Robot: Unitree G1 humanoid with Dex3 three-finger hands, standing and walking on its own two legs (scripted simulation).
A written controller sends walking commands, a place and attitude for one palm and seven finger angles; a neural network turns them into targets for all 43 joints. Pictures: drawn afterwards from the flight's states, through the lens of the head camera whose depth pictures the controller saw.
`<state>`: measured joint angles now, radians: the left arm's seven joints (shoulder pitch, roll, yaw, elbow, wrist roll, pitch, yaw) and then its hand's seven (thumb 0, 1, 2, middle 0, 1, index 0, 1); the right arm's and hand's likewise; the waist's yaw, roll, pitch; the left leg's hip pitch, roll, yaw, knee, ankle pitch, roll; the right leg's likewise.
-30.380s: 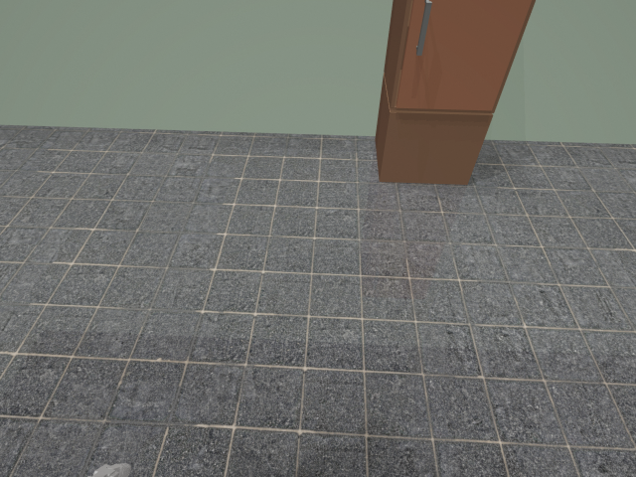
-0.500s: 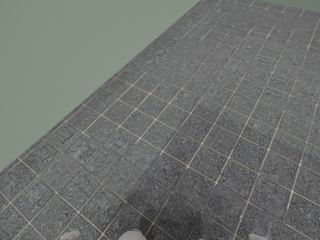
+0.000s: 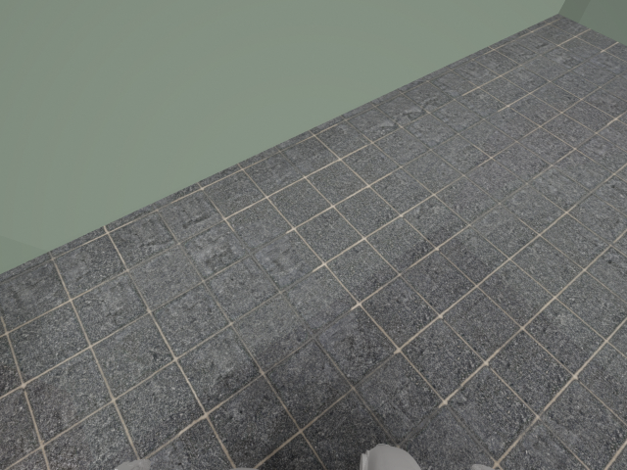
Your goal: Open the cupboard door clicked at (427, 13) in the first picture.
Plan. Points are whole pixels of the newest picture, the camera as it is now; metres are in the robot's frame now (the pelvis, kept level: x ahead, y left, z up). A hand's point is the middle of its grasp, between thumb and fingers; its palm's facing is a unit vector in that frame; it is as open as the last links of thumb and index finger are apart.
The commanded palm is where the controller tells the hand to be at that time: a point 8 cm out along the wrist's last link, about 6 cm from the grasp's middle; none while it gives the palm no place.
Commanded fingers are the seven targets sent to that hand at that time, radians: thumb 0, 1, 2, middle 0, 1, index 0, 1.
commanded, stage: turn to face it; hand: left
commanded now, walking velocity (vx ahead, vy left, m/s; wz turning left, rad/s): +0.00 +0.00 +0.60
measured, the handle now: out of the picture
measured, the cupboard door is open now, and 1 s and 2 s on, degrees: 44 44 44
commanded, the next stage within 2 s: none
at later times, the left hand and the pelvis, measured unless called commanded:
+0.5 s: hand out of the picture +0.02 +0.14 -0.16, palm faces +0.33 -0.91 -0.24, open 7.3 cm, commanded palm none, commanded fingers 0.00 0.90 0.90 -0.20 -0.30 -0.20 -0.30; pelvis +0.02 -0.06 +0.00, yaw +19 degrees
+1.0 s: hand out of the picture +0.04 +0.14 -0.14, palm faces +0.57 -0.77 -0.30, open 7.4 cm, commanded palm none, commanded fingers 0.00 0.90 0.90 -0.20 -0.30 -0.20 -0.30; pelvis +0.06 -0.09 +0.00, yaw +37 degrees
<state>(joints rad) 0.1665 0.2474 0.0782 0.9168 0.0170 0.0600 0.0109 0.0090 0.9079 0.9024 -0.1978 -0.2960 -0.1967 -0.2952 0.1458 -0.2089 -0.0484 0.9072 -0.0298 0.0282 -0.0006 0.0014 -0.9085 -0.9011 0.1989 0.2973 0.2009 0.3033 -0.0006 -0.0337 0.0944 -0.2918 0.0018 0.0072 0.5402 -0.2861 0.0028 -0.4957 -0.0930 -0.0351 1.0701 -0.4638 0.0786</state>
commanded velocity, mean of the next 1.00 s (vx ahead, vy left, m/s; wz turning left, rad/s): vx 0.00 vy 0.00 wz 0.60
